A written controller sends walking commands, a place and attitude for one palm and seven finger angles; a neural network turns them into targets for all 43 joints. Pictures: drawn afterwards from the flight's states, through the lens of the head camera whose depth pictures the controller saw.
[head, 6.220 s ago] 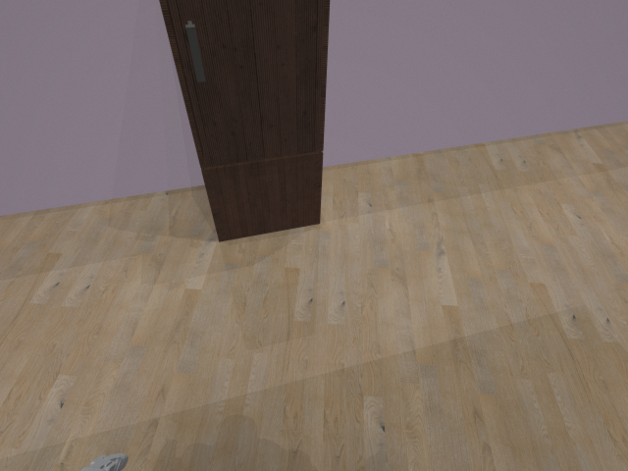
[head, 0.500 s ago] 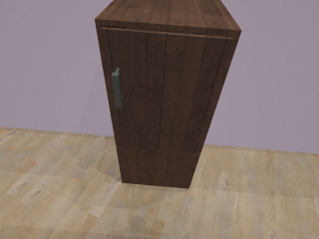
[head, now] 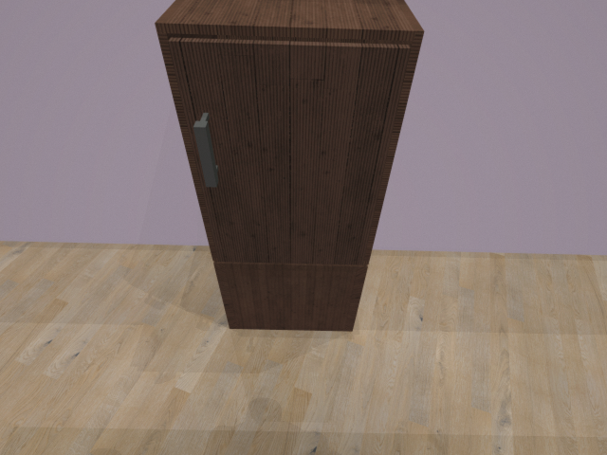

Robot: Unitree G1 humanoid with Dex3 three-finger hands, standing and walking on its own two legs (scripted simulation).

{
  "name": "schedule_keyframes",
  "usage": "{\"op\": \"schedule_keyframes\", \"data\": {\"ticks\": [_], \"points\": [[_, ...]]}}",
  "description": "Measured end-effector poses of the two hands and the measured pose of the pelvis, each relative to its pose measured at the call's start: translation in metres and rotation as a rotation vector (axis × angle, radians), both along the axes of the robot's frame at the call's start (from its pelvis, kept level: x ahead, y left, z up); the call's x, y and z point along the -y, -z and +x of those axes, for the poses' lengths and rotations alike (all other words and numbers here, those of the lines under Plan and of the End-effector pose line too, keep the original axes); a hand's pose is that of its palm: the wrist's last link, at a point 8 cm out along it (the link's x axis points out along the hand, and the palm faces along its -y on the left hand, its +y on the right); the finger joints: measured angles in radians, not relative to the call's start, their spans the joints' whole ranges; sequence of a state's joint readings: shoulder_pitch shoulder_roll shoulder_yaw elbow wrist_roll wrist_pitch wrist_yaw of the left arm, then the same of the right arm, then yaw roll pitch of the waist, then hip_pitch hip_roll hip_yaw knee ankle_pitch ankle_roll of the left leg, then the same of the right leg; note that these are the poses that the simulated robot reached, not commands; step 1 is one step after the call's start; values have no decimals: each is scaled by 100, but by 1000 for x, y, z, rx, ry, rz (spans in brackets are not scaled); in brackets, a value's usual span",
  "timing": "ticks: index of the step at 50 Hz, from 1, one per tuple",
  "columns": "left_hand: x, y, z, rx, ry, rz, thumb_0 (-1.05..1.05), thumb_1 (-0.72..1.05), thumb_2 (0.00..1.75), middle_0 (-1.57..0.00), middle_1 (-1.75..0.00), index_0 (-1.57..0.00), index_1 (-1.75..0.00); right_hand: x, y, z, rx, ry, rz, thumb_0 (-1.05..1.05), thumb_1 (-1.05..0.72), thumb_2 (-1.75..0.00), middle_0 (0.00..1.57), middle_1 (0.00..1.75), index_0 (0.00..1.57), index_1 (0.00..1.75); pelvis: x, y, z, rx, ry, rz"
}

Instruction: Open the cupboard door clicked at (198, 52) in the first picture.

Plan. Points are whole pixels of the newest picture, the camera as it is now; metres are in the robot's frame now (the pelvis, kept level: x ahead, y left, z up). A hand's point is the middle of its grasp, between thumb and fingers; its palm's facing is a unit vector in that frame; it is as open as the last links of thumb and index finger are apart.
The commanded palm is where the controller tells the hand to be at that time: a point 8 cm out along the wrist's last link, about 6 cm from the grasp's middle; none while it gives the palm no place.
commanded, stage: come to a stop and stand still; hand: left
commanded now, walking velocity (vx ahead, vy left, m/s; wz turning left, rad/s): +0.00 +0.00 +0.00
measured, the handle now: (208, 150) +0.66 +0.23 +0.05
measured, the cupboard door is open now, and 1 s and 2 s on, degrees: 0 0 0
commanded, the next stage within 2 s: look again from close up in 0.32 s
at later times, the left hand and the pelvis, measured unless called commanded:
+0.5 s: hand out of the picture -0.03 +0.14 -0.18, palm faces +0.08 -0.98 -0.16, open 7.4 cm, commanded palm none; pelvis -0.02 -0.02 +0.00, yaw +1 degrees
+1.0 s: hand out of the picture -0.05 +0.15 -0.18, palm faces +0.10 -0.98 -0.17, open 7.4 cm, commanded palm none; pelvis -0.02 -0.01 +0.00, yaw +2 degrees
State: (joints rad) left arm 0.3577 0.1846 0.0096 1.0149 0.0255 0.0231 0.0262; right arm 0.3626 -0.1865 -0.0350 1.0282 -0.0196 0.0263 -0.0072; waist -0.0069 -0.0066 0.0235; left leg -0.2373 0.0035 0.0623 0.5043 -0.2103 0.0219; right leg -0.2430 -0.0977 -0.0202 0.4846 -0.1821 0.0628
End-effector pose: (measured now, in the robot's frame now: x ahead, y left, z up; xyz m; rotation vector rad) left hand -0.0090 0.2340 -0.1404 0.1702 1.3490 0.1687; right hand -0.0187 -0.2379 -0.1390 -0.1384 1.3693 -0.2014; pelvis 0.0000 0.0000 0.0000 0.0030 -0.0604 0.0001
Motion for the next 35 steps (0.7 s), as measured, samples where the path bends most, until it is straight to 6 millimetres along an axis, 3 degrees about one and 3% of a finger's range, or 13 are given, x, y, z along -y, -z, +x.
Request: {"op": "schedule_keyframes", "data": {"ticks": [8, 15, 23, 35], "points": [[27, 2, -33, -55, -38, -19, 0, 90, 90, -20, -30, -20, -30, 3, 8, -14, -20, 1, 39, 1, -91, -90, 20, 30, 20, 30, 15, 2, -11, -10, -3, -3], [42, 10, -34, -45, -52, -53, 0, 90, 90, -20, -30, -21, -30, -3, 10, -21, -16, 6, 50, 1, -91, -90, 20, 30, 20, 30, 18, 4, -17, -16, -4, -8], [45, 10, -26, 6, -57, -64, 0, 90, 90, -20, -30, -20, -30, -10, 8, -25, -25, -2, 56, 1, -91, -90, 20, 30, 20, 30, 19, 3, -22, -23, -15, -13], [38, 9, -40, -26, -74, -50, 0, 91, 90, -20, -30, -20, -30, -8, 8, -14, -3, -18, 50, 1, -91, -90, 20, 30, 20, 30, 17, 4, -25, -30, -22, -16]]}}
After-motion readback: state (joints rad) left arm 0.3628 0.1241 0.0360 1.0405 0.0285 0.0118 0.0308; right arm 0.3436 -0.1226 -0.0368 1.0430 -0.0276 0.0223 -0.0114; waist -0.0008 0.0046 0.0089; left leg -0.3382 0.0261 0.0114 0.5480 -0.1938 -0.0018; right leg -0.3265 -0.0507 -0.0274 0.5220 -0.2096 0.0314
